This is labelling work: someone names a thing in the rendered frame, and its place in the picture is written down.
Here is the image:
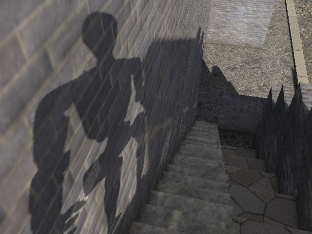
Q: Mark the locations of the stairs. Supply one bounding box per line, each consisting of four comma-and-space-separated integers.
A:
127, 120, 236, 234

